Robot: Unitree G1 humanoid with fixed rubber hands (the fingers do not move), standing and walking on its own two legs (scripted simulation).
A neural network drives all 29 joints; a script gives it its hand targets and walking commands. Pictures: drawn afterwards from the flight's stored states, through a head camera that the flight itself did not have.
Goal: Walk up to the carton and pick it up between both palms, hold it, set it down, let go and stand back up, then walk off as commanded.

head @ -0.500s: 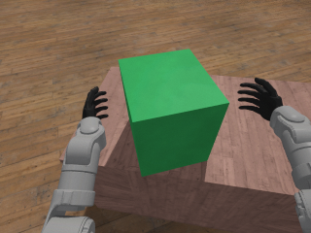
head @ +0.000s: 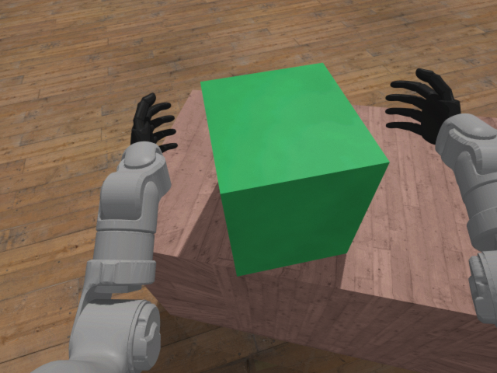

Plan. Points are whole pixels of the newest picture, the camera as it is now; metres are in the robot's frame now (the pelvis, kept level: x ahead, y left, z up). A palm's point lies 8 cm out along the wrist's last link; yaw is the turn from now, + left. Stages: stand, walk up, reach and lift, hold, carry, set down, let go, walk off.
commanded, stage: reach and lift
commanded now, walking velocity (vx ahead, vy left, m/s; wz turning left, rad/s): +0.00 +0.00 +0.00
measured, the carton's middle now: (278, 173) +0.50 +0.05 -0.01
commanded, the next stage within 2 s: none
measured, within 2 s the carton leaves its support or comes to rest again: neither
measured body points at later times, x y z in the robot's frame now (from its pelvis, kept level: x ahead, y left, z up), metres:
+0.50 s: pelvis +0.00 +0.01 +0.00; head +0.06 -0.01 +0.45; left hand +0.40 +0.24 +0.16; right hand +0.52 -0.17 +0.16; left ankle +0.00 +0.18 -0.73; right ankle +0.01 -0.11 -0.73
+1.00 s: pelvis +0.00 +0.00 -0.01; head +0.10 -0.03 +0.43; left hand +0.39 +0.24 +0.04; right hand +0.52 -0.18 +0.07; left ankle +0.00 +0.18 -0.73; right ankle +0.01 -0.11 -0.73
